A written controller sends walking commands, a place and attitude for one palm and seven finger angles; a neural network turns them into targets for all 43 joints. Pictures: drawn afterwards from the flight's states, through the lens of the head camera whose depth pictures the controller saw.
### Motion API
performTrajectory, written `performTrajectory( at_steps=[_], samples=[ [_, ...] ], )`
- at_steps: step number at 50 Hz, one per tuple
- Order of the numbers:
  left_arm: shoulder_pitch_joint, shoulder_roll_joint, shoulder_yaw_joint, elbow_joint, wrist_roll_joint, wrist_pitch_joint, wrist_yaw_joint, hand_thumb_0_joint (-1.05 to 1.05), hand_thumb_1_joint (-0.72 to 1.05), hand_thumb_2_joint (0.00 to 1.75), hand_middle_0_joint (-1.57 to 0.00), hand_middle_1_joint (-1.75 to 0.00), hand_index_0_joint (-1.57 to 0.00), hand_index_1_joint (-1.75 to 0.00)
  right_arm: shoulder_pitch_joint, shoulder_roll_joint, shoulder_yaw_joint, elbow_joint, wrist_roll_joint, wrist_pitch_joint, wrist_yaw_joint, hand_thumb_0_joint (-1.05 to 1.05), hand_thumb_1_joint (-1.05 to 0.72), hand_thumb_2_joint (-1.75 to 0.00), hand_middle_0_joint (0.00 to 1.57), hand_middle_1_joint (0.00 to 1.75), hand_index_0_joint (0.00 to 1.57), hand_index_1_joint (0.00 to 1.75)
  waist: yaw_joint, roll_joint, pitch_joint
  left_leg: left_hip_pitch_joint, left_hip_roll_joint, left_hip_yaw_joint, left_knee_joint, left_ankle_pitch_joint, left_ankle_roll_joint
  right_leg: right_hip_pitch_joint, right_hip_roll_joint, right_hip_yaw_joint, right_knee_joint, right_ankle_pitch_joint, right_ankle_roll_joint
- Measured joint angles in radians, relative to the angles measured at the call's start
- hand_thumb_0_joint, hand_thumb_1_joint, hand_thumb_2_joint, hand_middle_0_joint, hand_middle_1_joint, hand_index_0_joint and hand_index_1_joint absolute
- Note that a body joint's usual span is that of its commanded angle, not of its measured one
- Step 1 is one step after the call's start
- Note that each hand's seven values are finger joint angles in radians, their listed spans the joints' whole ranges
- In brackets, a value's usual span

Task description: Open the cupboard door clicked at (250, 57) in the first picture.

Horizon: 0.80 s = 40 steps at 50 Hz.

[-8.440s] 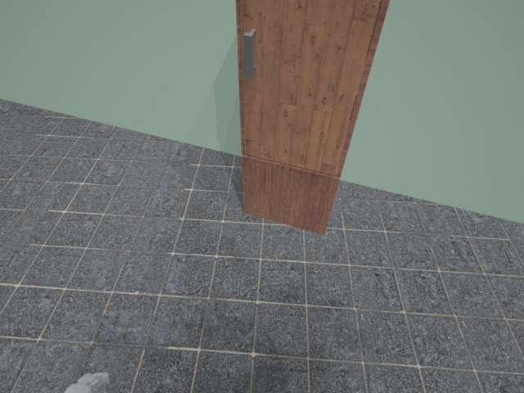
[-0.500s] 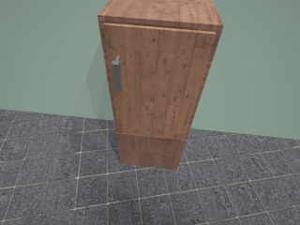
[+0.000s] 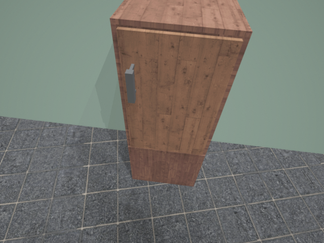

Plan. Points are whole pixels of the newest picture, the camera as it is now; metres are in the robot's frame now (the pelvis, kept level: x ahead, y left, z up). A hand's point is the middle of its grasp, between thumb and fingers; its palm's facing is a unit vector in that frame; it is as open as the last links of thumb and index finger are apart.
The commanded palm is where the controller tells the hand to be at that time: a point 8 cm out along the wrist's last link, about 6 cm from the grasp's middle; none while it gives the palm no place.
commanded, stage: look again from close up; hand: left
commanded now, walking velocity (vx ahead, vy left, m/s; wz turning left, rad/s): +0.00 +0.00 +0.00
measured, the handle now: (132, 83) +0.59 +0.15 +0.06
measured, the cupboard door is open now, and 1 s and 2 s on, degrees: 0 0 0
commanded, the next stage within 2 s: raise the hand with hooked fingers in 0.30 s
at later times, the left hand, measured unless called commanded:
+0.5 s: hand (95, 242) +0.15 +0.18 -0.12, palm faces +0.19 -0.95 -0.23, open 7.3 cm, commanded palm +0.15 +0.21 -0.06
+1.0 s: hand (94, 206) +0.20 +0.18 +0.00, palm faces +0.08 -0.99 -0.11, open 9.7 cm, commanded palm +0.19 +0.23 -0.01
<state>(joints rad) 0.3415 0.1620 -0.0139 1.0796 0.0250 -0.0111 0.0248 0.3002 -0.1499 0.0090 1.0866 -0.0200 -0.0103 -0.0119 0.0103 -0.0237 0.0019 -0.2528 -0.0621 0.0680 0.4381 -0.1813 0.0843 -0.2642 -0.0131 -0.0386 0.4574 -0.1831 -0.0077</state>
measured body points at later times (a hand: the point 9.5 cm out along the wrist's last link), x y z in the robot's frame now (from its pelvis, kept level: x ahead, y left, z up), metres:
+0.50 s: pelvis +0.05 -0.02 +0.00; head +0.06 -0.01 +0.45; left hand +0.14 +0.23 -0.10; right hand +0.09 -0.25 -0.14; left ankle +0.04 +0.06 -0.74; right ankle +0.04 -0.12 -0.74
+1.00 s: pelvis +0.03 -0.06 -0.08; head +0.09 -0.05 +0.37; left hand +0.19 +0.23 +0.00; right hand +0.28 -0.29 -0.13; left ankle +0.04 +0.06 -0.74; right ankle +0.04 -0.12 -0.74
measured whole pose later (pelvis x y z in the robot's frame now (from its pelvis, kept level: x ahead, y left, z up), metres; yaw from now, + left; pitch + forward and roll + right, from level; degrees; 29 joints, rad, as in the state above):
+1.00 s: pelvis +0.03 -0.06 -0.08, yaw +4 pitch +12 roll -2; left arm 0.40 0.27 0.30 0.07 -0.38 -0.60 -0.47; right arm 0.12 -0.27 -0.02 0.58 0.03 -0.26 -0.05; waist 0.06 0.00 -0.10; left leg -0.80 0.01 -0.06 1.10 -0.52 -0.01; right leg -0.74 0.04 -0.18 1.04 -0.52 -0.10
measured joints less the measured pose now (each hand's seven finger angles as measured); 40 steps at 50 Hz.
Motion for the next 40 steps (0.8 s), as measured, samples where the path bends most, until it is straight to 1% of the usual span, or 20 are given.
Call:
performTrajectory(
  at_steps=[5,13,20,21,22,23,24,25,26,27,28,30,32,34,36,37,38,40],
  samples=[
    [-0.009,0.002,-0.002,0.006,-0.003,-0.005,0.003,0.01,0.91,0.90,-0.20,-0.30,-0.20,-0.29,-0.005,0.001,0.003,0.007,0.001,-0.006,-0.003,0.01,-0.91,-0.90,0.20,0.30,0.20,0.30,-0.002,0.009,-0.001,0.020,-0.001,0.002,-0.019,-0.007,-0.002,0.015,0.000,0.004,-0.010,-0.012,0.003],
    [-0.036,-0.002,-0.008,0.011,-0.008,-0.009,0.006,0.01,0.91,0.90,-0.20,-0.30,-0.20,-0.29,-0.018,-0.004,0.009,0.019,0.005,-0.020,-0.008,0.01,-0.92,-0.90,0.20,0.30,0.20,0.30,-0.005,0.011,0.006,0.052,0.003,0.006,-0.034,-0.027,-0.009,0.038,0.006,0.011,-0.014,-0.036,-0.001],
    [-0.061,0.003,-0.009,0.011,-0.009,-0.010,0.009,0.01,0.92,0.90,-0.20,-0.30,-0.20,-0.29,-0.030,-0.003,0.012,0.031,0.006,-0.024,-0.011,0.01,-0.91,-0.90,0.20,0.30,0.20,0.30,-0.007,0.004,0.014,0.070,0.011,0.007,-0.034,-0.048,-0.018,0.056,0.015,0.013,-0.015,-0.056,-0.009],
    [-0.064,0.002,-0.010,0.011,-0.007,-0.015,0.016,0.01,0.92,0.90,-0.20,-0.30,-0.20,-0.29,-0.031,-0.007,0.012,0.026,0.008,-0.021,-0.010,0.01,-0.91,-0.90,0.20,0.30,0.20,0.30,-0.008,0.009,0.016,0.061,0.017,0.004,-0.017,-0.057,-0.021,0.056,0.020,0.009,-0.015,-0.057,-0.009],
    [-0.014,0.005,0.009,-0.150,-0.049,0.056,0.023,0.02,0.92,0.90,-0.20,-0.30,-0.20,-0.30,-0.016,-0.011,0.014,-0.022,0.020,-0.023,-0.012,0.01,-0.92,-0.90,0.20,0.30,0.20,0.30,-0.015,0.010,0.022,0.055,0.019,0.000,-0.001,-0.066,-0.023,0.054,0.021,0.005,-0.007,-0.063,-0.010],
    [0.049,0.016,0.028,-0.351,-0.080,0.086,0.032,0.03,0.93,0.90,-0.20,-0.30,-0.20,-0.30,0.010,-0.016,0.019,-0.071,0.031,-0.063,-0.023,0.01,-0.92,-0.90,0.20,0.30,0.20,0.30,-0.012,0.003,0.023,0.057,0.014,0.000,0.003,-0.071,-0.025,0.048,0.016,0.005,0.013,-0.074,-0.013],
    [0.094,0.028,0.038,-0.513,-0.102,0.061,0.050,0.03,0.93,0.90,-0.20,-0.30,-0.21,-0.30,0.033,-0.022,0.019,-0.105,0.037,-0.116,-0.036,0.01,-0.92,-0.90,0.20,0.30,0.20,0.30,-0.007,-0.003,0.013,0.056,0.007,0.001,0.003,-0.074,-0.028,0.036,0.008,0.007,0.038,-0.090,-0.015],
    [0.119,0.038,0.044,-0.635,-0.120,0.034,0.073,0.03,0.93,0.89,-0.20,-0.30,-0.21,-0.30,0.045,-0.029,0.015,-0.129,0.043,-0.160,-0.043,0.02,-0.92,-0.90,0.20,0.30,0.20,0.30,-0.009,-0.004,-0.006,0.050,-0.002,-0.001,0.006,-0.077,-0.030,0.022,-0.001,0.005,0.064,-0.108,-0.016],
    [0.125,0.042,0.050,-0.736,-0.143,0.018,0.087,0.03,0.92,0.89,-0.20,-0.31,-0.21,-0.31,0.050,-0.039,0.008,-0.158,0.049,-0.187,-0.045,0.02,-0.92,-0.90,0.20,0.30,0.20,0.30,-0.015,0.002,-0.021,0.042,-0.009,-0.007,0.016,-0.082,-0.030,0.013,-0.009,-0.001,0.084,-0.124,-0.015],
    [0.114,0.040,0.058,-0.816,-0.160,-0.001,0.088,0.03,0.91,0.89,-0.20,-0.32,-0.20,-0.31,0.048,-0.053,0.001,-0.189,0.050,-0.209,-0.044,0.02,-0.92,-0.90,0.20,0.30,0.20,0.30,-0.025,0.016,-0.033,0.028,-0.012,-0.017,0.037,-0.090,-0.029,0.006,-0.013,-0.012,0.099,-0.136,-0.013],
    [0.093,0.037,0.067,-0.872,-0.171,-0.034,0.079,0.03,0.90,0.88,-0.20,-0.32,-0.20,-0.32,0.038,-0.069,-0.007,-0.219,0.046,-0.226,-0.042,0.02,-0.91,-0.90,0.20,0.30,0.20,0.30,-0.034,0.033,-0.046,0.005,-0.010,-0.027,0.066,-0.103,-0.028,-0.006,-0.013,-0.023,0.112,-0.143,-0.011],
    [0.047,0.028,0.093,-0.931,-0.190,-0.132,0.030,0.03,0.86,0.87,-0.20,-0.34,-0.20,-0.34,0.001,-0.093,-0.022,-0.278,0.038,-0.243,-0.029,0.02,-0.91,-0.90,0.20,0.30,0.20,0.30,-0.045,0.060,-0.077,-0.056,-0.001,-0.033,0.132,-0.131,-0.031,-0.053,-0.005,-0.032,0.149,-0.159,-0.017],
    [0.027,0.024,0.122,-0.956,-0.217,-0.250,-0.054,0.02,0.82,0.86,-0.20,-0.36,-0.20,-0.36,-0.048,-0.098,-0.035,-0.336,0.030,-0.243,-0.013,0.02,-0.91,-0.90,0.20,0.30,0.20,0.30,-0.048,0.057,-0.112,-0.137,0.011,-0.023,0.207,-0.164,-0.038,-0.137,0.003,-0.025,0.220,-0.184,-0.026],
    [0.033,0.024,0.142,-0.962,-0.246,-0.364,-0.168,0.01,0.78,0.84,-0.20,-0.39,-0.20,-0.39,-0.095,-0.092,-0.049,-0.397,0.028,-0.239,0.003,0.01,-0.91,-0.90,0.20,0.30,0.20,0.30,-0.045,0.031,-0.130,-0.215,0.024,-0.013,0.285,-0.198,-0.047,-0.220,0.013,-0.017,0.301,-0.215,-0.037],
    [0.058,0.029,0.159,-0.937,-0.264,-0.451,-0.292,0.01,0.73,0.82,-0.21,-0.41,-0.21,-0.41,-0.133,-0.094,-0.058,-0.460,0.029,-0.235,0.017,0.01,-0.91,-0.90,0.20,0.30,0.20,0.30,-0.042,0.004,-0.126,-0.277,0.035,-0.013,0.357,-0.229,-0.055,-0.281,0.021,-0.020,0.370,-0.245,-0.049],
    [0.077,0.036,0.168,-0.920,-0.267,-0.475,-0.346,0.01,0.71,0.81,-0.21,-0.43,-0.21,-0.43,-0.147,-0.099,-0.062,-0.490,0.031,-0.232,0.019,0.01,-0.91,-0.90,0.20,0.30,0.20,0.30,-0.038,-0.008,-0.125,-0.307,0.040,-0.016,0.391,-0.243,-0.059,-0.311,0.024,-0.024,0.402,-0.258,-0.054],
    [0.098,0.045,0.179,-0.905,-0.269,-0.487,-0.388,0.01,0.69,0.80,-0.21,-0.44,-0.22,-0.44,-0.158,-0.105,-0.065,-0.517,0.033,-0.229,0.018,0.01,-0.91,-0.90,0.20,0.30,0.20,0.30,-0.031,-0.021,-0.124,-0.337,0.044,-0.021,0.422,-0.250,-0.072,-0.339,0.027,-0.027,0.432,-0.271,-0.060],
    [0.142,0.065,0.205,-0.890,-0.279,-0.486,-0.437,0.01,0.64,0.78,-0.22,-0.47,-0.22,-0.47,-0.170,-0.121,-0.074,-0.564,0.033,-0.224,0.011,0.01,-0.90,-0.90,0.20,0.30,0.20,0.30,-0.013,-0.037,-0.121,-0.392,0.051,-0.033,0.481,-0.274,-0.082,-0.389,0.034,-0.040,0.483,-0.293,-0.070]
  ],
)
